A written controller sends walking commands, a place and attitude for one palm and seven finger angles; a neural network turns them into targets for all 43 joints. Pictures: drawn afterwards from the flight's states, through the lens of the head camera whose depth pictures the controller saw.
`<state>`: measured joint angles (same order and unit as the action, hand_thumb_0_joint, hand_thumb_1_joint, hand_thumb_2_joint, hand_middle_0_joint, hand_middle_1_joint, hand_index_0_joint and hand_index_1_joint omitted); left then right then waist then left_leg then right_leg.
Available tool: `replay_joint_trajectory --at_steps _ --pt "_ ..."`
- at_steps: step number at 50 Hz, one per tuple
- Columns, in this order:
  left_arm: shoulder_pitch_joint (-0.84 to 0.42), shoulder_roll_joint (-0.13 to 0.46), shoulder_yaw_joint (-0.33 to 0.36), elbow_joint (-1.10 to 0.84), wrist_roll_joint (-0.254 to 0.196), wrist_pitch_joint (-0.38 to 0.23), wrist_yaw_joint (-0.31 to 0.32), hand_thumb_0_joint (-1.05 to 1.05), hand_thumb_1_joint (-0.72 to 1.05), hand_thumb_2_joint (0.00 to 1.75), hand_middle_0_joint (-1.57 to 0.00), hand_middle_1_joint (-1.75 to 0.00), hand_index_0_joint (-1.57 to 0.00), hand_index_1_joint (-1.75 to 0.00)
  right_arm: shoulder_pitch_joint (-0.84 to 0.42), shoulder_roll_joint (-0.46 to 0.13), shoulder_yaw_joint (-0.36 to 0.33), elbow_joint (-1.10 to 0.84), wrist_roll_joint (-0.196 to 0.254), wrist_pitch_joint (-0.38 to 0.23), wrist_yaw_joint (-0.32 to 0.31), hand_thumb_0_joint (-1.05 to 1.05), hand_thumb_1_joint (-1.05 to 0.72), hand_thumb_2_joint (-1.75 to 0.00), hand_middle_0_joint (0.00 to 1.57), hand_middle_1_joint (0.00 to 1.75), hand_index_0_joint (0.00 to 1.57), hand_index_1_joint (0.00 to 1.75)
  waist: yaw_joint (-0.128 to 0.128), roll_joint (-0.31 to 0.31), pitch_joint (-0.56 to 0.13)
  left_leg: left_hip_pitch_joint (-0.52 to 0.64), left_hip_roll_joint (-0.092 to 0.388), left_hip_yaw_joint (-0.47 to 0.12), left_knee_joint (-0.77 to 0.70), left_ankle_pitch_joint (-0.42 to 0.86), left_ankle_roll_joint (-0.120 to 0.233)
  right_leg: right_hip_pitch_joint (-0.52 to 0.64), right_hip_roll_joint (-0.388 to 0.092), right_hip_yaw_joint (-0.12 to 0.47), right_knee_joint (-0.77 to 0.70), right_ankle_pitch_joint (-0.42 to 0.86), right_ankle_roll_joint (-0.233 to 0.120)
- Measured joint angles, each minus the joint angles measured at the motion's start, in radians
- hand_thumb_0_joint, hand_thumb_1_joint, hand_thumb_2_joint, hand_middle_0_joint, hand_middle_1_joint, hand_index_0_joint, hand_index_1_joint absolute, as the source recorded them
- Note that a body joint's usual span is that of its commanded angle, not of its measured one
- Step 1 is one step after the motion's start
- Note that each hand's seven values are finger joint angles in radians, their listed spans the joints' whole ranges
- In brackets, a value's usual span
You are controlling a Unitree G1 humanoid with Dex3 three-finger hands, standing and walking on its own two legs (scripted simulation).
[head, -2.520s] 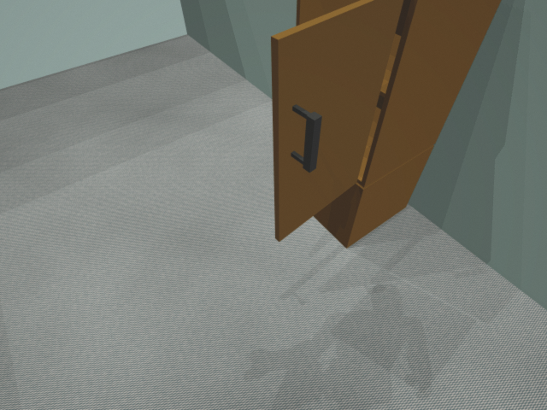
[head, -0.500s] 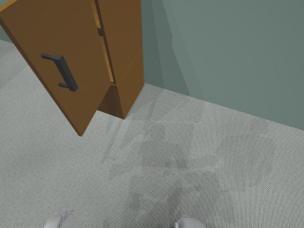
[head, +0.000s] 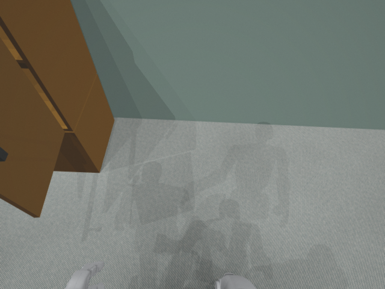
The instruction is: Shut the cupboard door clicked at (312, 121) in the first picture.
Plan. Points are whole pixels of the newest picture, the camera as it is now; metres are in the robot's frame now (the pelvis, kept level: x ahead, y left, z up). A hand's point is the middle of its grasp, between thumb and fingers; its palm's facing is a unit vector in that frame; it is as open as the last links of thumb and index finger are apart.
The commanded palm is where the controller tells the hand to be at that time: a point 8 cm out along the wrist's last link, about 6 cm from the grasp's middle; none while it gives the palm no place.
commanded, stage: walk around to get in front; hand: left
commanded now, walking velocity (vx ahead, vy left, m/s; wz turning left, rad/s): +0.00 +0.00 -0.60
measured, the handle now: out of the picture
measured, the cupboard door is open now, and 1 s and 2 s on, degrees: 96 96 96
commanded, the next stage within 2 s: none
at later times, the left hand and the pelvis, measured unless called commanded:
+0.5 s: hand (128, 269) +0.17 +0.16 -0.17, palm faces -0.28 -0.94 -0.21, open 7.4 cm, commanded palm none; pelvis +0.02 -0.01 +0.00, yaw -19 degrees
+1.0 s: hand (165, 250) +0.22 +0.08 -0.18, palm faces -0.57 -0.80 -0.21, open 7.4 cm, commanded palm none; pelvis +0.03 -0.04 -0.01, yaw -37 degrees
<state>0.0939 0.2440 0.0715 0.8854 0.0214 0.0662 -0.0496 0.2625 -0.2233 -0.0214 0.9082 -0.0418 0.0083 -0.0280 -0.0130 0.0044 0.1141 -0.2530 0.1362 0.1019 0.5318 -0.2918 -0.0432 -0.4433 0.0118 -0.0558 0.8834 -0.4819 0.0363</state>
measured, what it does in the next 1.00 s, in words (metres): steps on the spot, turning right: right foot, then left foot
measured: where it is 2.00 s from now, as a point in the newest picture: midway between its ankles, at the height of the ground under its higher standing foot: outside the picture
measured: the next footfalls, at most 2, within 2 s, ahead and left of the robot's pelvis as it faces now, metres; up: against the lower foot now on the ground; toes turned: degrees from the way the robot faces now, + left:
right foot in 0.08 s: +0.04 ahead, -0.13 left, +0.00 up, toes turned -7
left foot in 0.36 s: +0.10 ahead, +0.11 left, +0.00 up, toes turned -11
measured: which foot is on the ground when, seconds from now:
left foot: down 0.00-0.08, up 0.10-0.34, down 0.36-0.64, up 0.66-0.94, down 0.96-1.00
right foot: up 0.00-0.06, down 0.08-0.36, up 0.38-0.62, down 0.64-0.96, up 0.98-1.00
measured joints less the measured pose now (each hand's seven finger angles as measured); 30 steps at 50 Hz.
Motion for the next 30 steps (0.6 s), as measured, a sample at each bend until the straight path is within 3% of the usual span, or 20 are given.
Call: replay_joint_trajectory --at_steps 2,4,7,10,14,18,20,22,24,27,30 --pt "0.002 0.001 -0.002 -0.001 -0.002 -0.007 -0.001 0.01 0.91 0.90 -0.20 -0.30 -0.20 -0.29 0.007 -0.003 -0.004 0.000 0.003 0.002 0.005 0.00 -0.90 -0.90 0.21 0.30 0.20 0.30 -0.003 0.016 -0.001 0.007 0.025 0.022 0.021 -0.020 -0.015 0.065 -0.005 -0.022 -0.136 0.060 -0.009" --pt "0.013 0.015 -0.006 -0.010 0.000 -0.021 -0.001 0.01 0.91 0.90 -0.20 -0.30 -0.20 -0.29 0.020 -0.005 -0.009 -0.005 0.013 0.008 0.010 0.00 -0.90 -0.90 0.21 0.30 0.20 0.30 -0.008 0.004 -0.015 -0.017 0.032 0.049 0.098 -0.058 -0.029 0.145 -0.024 -0.014 -0.304 0.224 -0.038" --pt "0.012 0.004 -0.006 0.003 -0.001 -0.039 0.022 0.01 0.91 0.90 -0.20 -0.30 -0.20 -0.29 -0.027 -0.027 -0.023 0.011 0.026 0.041 0.006 0.00 -0.90 -0.90 0.21 0.30 0.20 0.30 -0.010 0.025 0.006 -0.122 0.007 -0.027 0.375 -0.235 -0.036 0.126 -0.003 0.015 -0.258 0.173 -0.065" --pt "0.031 -0.003 -0.006 0.010 0.001 -0.033 0.041 0.01 0.91 0.90 -0.20 -0.30 -0.20 -0.29 -0.076 -0.031 -0.030 0.014 0.030 0.053 0.003 0.00 -0.91 -0.90 0.20 0.30 0.20 0.30 -0.005 0.013 0.013 -0.194 -0.035 -0.058 0.512 -0.218 -0.043 0.137 0.009 0.060 -0.291 0.183 -0.064" --pt "0.060 -0.005 -0.007 0.021 0.007 -0.020 0.045 0.01 0.91 0.90 -0.20 -0.30 -0.20 -0.29 -0.112 -0.020 -0.032 -0.012 0.033 0.041 0.008 0.00 -0.91 -0.90 0.20 0.30 0.20 0.30 0.005 -0.020 -0.001 -0.186 -0.076 -0.051 0.382 -0.164 -0.043 0.141 0.016 0.122 -0.330 0.214 -0.060" --pt "0.085 -0.008 -0.003 0.027 0.003 -0.006 0.040 0.01 0.91 0.90 -0.20 -0.30 -0.20 -0.29 -0.116 -0.017 -0.023 -0.038 0.034 0.013 0.007 0.00 -0.91 -0.90 0.20 0.30 0.20 0.30 0.012 -0.023 -0.029 -0.081 -0.091 -0.058 0.070 -0.049 -0.016 0.113 0.047 0.167 -0.295 0.200 -0.042" --pt "0.078 -0.005 -0.001 0.027 -0.003 0.004 0.032 0.01 0.91 0.90 -0.20 -0.30 -0.20 -0.29 -0.110 -0.015 -0.017 -0.044 0.021 -0.002 0.002 0.00 -0.91 -0.90 0.20 0.30 0.20 0.30 0.011 -0.017 -0.030 -0.088 -0.075 -0.055 0.067 0.020 0.025 0.054 0.052 0.141 -0.152 0.054 -0.027" --pt "0.064 0.008 0.008 0.029 0.003 0.005 0.021 0.01 0.91 0.90 -0.20 -0.30 -0.20 -0.29 -0.098 -0.003 -0.006 -0.041 0.010 -0.008 0.002 0.00 -0.91 -0.90 0.20 0.30 0.20 0.30 0.018 -0.030 -0.020 -0.075 -0.060 -0.035 0.074 0.002 0.031 -0.005 0.038 0.106 0.041 -0.021 -0.012" --pt "0.050 0.013 0.014 0.027 0.004 0.006 0.012 0.01 0.91 0.90 -0.20 -0.30 -0.20 -0.29 -0.079 0.004 0.002 -0.038 0.004 -0.006 0.003 0.00 -0.91 -0.90 0.20 0.30 0.20 0.30 0.025 -0.029 -0.015 -0.050 -0.043 -0.021 0.044 0.003 0.022 -0.034 0.015 0.064 0.145 -0.026 0.003" --pt "0.038 0.010 0.013 0.017 0.003 0.005 0.002 0.01 0.91 0.90 -0.20 -0.30 -0.20 -0.29 -0.061 0.002 0.003 -0.031 0.001 0.001 0.002 0.00 -0.90 -0.90 0.21 0.30 0.20 0.30 0.028 -0.006 -0.009 -0.019 -0.008 0.002 0.011 0.013 0.007 -0.012 -0.014 0.011 0.091 -0.020 0.012" --pt "0.035 0.008 0.006 0.012 0.001 -0.002 -0.003 0.01 0.91 0.90 -0.19 -0.30 -0.20 -0.29 -0.047 -0.010 -0.004 -0.025 0.003 0.006 0.009 0.00 -0.90 -0.90 0.21 0.30 0.20 0.30 0.020 0.019 -0.008 -0.008 0.029 0.032 0.029 -0.005 -0.015 0.060 -0.022 -0.024 -0.088 0.027 0.003"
